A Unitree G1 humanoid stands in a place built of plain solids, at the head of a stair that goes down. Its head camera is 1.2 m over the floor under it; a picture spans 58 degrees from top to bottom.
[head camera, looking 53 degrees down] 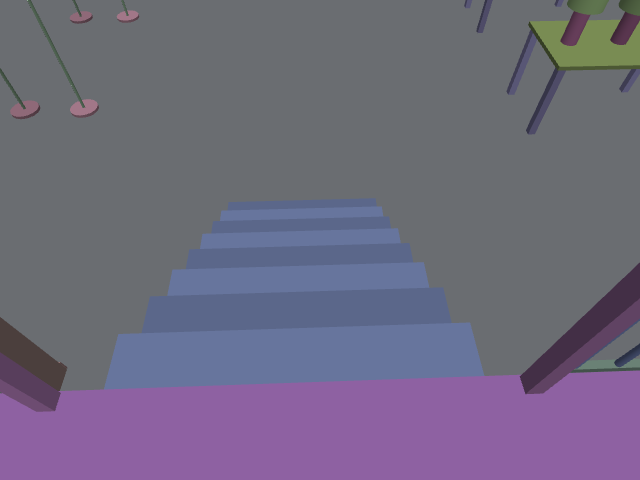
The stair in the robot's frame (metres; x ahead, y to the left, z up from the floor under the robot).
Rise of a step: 0.18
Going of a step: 0.25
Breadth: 1.22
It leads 2 degrees to the left of straight ahead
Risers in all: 9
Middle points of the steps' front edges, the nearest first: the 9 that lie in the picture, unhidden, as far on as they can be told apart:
0.41 0.08 0.00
0.66 0.08 -0.18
0.91 0.09 -0.37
1.16 0.10 -0.55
1.42 0.11 -0.73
1.67 0.12 -0.91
1.92 0.13 -1.10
2.17 0.14 -1.28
2.42 0.15 -1.46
